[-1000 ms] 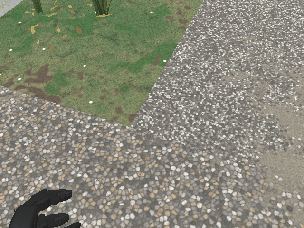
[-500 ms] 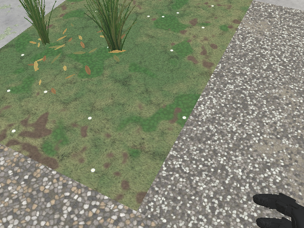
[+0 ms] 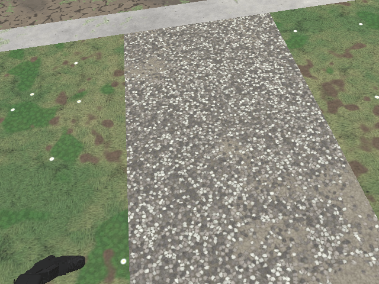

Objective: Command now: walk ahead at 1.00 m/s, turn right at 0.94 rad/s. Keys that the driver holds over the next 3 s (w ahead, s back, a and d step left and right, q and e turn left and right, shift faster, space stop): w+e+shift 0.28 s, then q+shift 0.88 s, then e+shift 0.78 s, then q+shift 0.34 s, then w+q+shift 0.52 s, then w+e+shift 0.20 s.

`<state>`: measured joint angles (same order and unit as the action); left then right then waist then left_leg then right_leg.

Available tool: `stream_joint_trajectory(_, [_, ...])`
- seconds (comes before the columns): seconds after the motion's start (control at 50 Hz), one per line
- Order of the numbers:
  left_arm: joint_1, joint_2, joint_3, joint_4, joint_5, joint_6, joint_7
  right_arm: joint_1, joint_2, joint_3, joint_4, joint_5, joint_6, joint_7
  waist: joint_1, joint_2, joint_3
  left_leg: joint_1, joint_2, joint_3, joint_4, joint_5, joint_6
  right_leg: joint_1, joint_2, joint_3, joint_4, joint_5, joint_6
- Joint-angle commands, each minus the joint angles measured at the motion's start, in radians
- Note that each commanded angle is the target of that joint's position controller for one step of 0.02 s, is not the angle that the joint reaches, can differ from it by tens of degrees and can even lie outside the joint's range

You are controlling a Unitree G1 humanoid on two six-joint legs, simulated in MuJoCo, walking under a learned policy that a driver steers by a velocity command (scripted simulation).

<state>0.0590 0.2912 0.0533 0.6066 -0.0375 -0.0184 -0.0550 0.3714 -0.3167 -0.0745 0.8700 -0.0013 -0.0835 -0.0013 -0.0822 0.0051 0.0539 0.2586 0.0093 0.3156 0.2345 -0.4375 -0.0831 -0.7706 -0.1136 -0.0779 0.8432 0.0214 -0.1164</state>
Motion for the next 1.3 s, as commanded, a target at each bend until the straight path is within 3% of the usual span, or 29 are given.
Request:
stream_joint_trajectory(0.02, [0.208,0.163,0.068,-0.014,-0.020,0.004,-0.006,-0.153,-0.264,-0.057,-0.117,0.016,0.016,-0.008,0.233,0.116,-0.055,-0.172,0.253,-0.028,0.255,1.467,0.152,0.414,0.138,-0.121,0.005,-0.126,-0.050])
stream_joint_trajectory(0.04, [0.425,0.232,0.105,0.046,-0.016,0.014,0.000,-0.192,-0.266,-0.059,-0.136,0.021,0.023,-0.010,0.337,0.125,-0.158,-0.279,0.250,-0.054,0.522,1.498,0.154,0.701,0.170,-0.099,-0.022,-0.173,-0.085])
stream_joint_trajectory(0.06, [0.601,0.279,0.133,0.112,-0.020,0.025,0.019,-0.228,-0.202,-0.041,-0.139,0.024,0.013,-0.009,0.410,0.008,-0.179,-0.510,0.147,-0.071,0.931,0.993,0.106,0.980,0.153,0.017,-0.129,-0.131,-0.131])
stream_joint_trajectory(0.08, [0.505,0.322,0.124,0.112,-0.013,0.025,0.018,-0.163,0.012,0.019,-0.183,-0.007,-0.029,0.003,0.223,-0.405,-0.101,-0.882,-0.079,-0.168,1.375,-0.124,0.068,1.075,0.076,0.342,-0.206,-0.109,-0.232])
stream_joint_trajectory(0.1, [0.425,0.275,0.089,0.038,0.021,-0.015,0.008,-0.099,0.007,0.041,-0.270,0.028,-0.084,0.015,0.134,-0.414,-0.342,-1.102,-0.098,-0.429,1.463,-0.142,0.106,1.187,-0.120,0.934,-0.504,-0.627,-0.390])
stream_joint_trajectory(0.12, [0.428,0.188,0.077,0.022,0.023,-0.042,0.004,-0.256,-0.107,0.021,-0.281,0.051,-0.110,0.016,0.195,-0.184,-0.250,-1.117,-0.038,-0.467,1.360,-0.023,0.150,1.091,-0.132,0.990,-0.631,-0.724,-0.307])
stream_joint_trajectory(0.14, [0.406,0.168,0.069,0.040,0.030,-0.066,-0.004,-0.316,-0.098,0.019,-0.300,0.060,-0.114,0.012,0.149,-0.032,-0.120,-1.108,-0.015,-0.455,1.248,0.042,0.159,0.929,-0.123,0.948,-0.652,-0.670,-0.271])
stream_joint_trajectory(0.16, [0.351,0.147,0.060,0.037,0.029,-0.082,-0.008,-0.303,-0.078,0.024,-0.280,0.032,-0.105,0.003,0.101,0.080,-0.090,-1.021,0.029,-0.471,1.159,0.088,0.151,0.790,-0.092,0.864,-0.623,-0.585,-0.244])
stream_joint_trajectory(0.22, [0.245,0.126,0.050,0.020,0.020,-0.083,0.023,-0.249,-0.083,0.010,-0.260,-0.001,-0.060,0.007,0.024,0.044,-0.023,-0.874,0.069,-0.478,0.945,0.133,0.085,0.544,0.021,0.642,-0.616,-0.397,-0.229])
stream_joint_trajectory(0.34, [0.359,0.066,0.033,0.096,0.021,-0.051,0.083,-0.518,0.044,0.047,-0.345,-0.032,-0.059,0.029,0.188,-0.023,0.049,-0.685,-0.008,-0.280,0.350,0.727,0.034,0.372,0.141,0.318,-0.582,-0.023,-0.101])
stream_joint_trajectory(0.4, [0.450,0.050,0.026,0.166,0.021,-0.040,0.082,-0.554,0.014,0.027,-0.365,-0.011,-0.067,0.048,0.237,-0.082,0.031,-0.700,-0.030,-0.278,0.240,0.796,0.079,0.537,0.095,0.317,-0.508,0.021,-0.065])
stream_joint_trajectory(0.44, [0.444,0.065,0.029,0.183,0.031,-0.037,0.089,-0.501,-0.027,0.006,-0.354,-0.006,-0.070,0.049,0.196,-0.100,-0.013,-0.697,-0.065,-0.261,0.220,0.708,0.120,0.679,0.066,0.314,-0.407,0.246,-0.034])
stream_joint_trajectory(0.48, [0.331,0.120,0.043,0.158,0.052,-0.034,0.093,-0.211,-0.073,-0.021,-0.272,0.004,-0.075,0.050,0.021,-0.128,-0.143,-0.473,-0.100,-0.239,0.221,0.707,0.154,0.722,0.068,0.245,-0.126,0.590,0.025])
stream_joint_trajectory(0.5, [0.254,0.096,0.035,0.122,0.076,-0.039,0.089,0.015,-0.098,-0.023,-0.209,0.003,-0.071,0.051,-0.081,-0.083,-0.268,-0.224,0.001,-0.348,0.261,0.890,0.179,0.610,0.101,0.200,0.192,0.433,0.070])
stream_joint_trajectory(0.52, [0.503,-0.035,0.007,0.119,0.083,-0.037,0.077,-0.015,-0.171,-0.018,-0.210,-0.032,-0.069,0.062,0.096,0.323,-0.439,0.159,0.302,-0.837,0.357,1.227,0.395,0.246,0.255,0.169,0.667,-0.655,0.186])
stream_joint_trajectory(0.54, [0.592,0.042,-0.008,0.145,0.045,-0.040,0.056,-0.019,-0.160,-0.031,-0.220,-0.018,-0.059,0.067,0.059,0.283,-0.606,0.303,0.379,-1.158,0.233,0.920,0.502,0.109,0.242,0.283,0.794,-0.613,0.192])
stream_joint_trajectory(0.56, [0.413,0.116,0.008,0.101,0.030,-0.037,0.054,-0.120,-0.133,-0.034,-0.277,-0.005,-0.036,0.053,0.016,0.153,-0.515,0.186,0.322,-1.089,0.186,0.636,0.455,0.073,0.188,0.293,0.788,-0.523,0.180])
stream_joint_trajectory(0.6, [0.162,0.129,0.018,0.018,0.063,-0.036,0.069,-0.210,-0.105,-0.015,-0.299,0.009,0.003,0.032,0.046,-0.095,-0.250,-0.209,0.206,-0.924,0.113,0.527,0.374,0.070,0.171,0.239,0.637,-0.453,0.160])
stream_joint_trajectory(0.66, [0.184,0.071,0.009,-0.001,0.071,-0.022,0.086,-0.210,-0.098,-0.017,-0.288,0.002,0.016,0.023,0.119,-0.010,-0.166,-0.449,0.098,-0.789,0.078,0.689,0.347,0.171,0.148,0.234,0.399,-0.457,0.159])
stream_joint_trajectory(0.72, [0.146,0.034,-0.003,-0.005,0.069,-0.022,0.103,-0.174,-0.133,-0.032,-0.273,0.010,0.041,0.003,0.121,0.010,-0.209,-0.519,0.079,-0.759,0.113,0.880,0.340,0.225,0.175,0.210,0.174,-0.426,0.192])
stream_joint_trajectory(0.84, [-0.006,0.063,0.005,-0.021,0.046,-0.008,0.092,-0.166,-0.155,-0.048,-0.298,0.036,0.120,-0.045,0.078,0.116,-0.177,-0.582,0.007,-0.828,0.085,0.277,0.239,0.285,0.217,0.251,-0.072,-0.217,0.202])
stream_joint_trajectory(0.94, [-0.022,0.100,0.027,-0.010,0.030,-0.047,0.074,-0.155,-0.137,-0.057,-0.322,0.027,0.136,-0.047,0.069,0.200,-0.139,-0.513,-0.006,-0.933,0.149,0.250,0.205,0.441,0.205,0.273,-0.387,-0.191,0.177])
stream_joint_trajectory(0.98, [0.020,0.139,0.042,0.004,0.039,-0.049,0.077,-0.098,-0.060,-0.034,-0.322,0.033,0.138,-0.038,0.055,0.063,-0.211,-0.611,-0.099,-0.828,0.373,-0.085,0.142,0.692,-0.007,0.371,-0.531,-0.045,0.079])
stream_joint_trajectory(1.0, [-0.007,0.198,0.049,-0.014,0.073,-0.031,0.083,-0.059,-0.043,-0.026,-0.341,0.035,0.136,-0.035,0.013,-0.174,-0.213,-0.797,-0.213,-0.617,0.568,-0.248,0.094,0.776,-0.202,0.585,-0.513,0.119,-0.059])
stream_joint_trajectory(1.02, [0.020,0.156,0.049,-0.008,0.095,-0.027,0.080,-0.051,-0.144,-0.050,-0.349,0.023,0.124,-0.024,0.023,-0.230,-0.229,-0.858,-0.137,-0.565,0.778,-0.204,0.051,0.728,-0.288,0.682,-0.532,0.093,-0.137])
stream_joint_trajectory(1.06, [-0.048,0.080,0.031,-0.031,0.068,-0.016,0.089,-0.058,-0.204,-0.072,-0.305,0.028,0.137,-0.022,0.030,-0.118,-0.139,-0.884,-0.071,-0.511,0.914,-0.044,0.007,0.647,-0.161,0.469,-0.522,-0.060,-0.080])
stream_joint_trajectory(1.14, [-0.032,0.083,0.022,-0.025,0.065,0.007,0.109,-0.084,-0.127,-0.046,-0.325,0.032,0.152,-0.018,0.057,-0.125,-0.083,-0.940,-0.006,-0.381,1.041,0.080,-0.036,0.600,-0.084,0.264,-0.551,-0.013,-0.079])
stream_joint_trajectory(1.2, [0.068,0.105,0.027,0.011,0.069,0.016,0.106,-0.173,-0.085,-0.023,-0.360,0.021,0.138,-0.021,0.118,-0.118,-0.120,-0.927,0.019,-0.381,0.922,0.060,-0.053,0.681,-0.105,0.264,-0.539,0.090,-0.132])
stream_joint_trajectory(1.3, [0.037,0.102,0.016,0.044,0.041,0.005,0.054,-0.145,-0.019,0.013,-0.310,-0.009,0.126,-0.026,0.089,-0.161,-0.170,-0.625,0.005,-0.350,0.532,0.018,-0.013,0.605,-0.080,0.246,-0.505,0.134,-0.128])
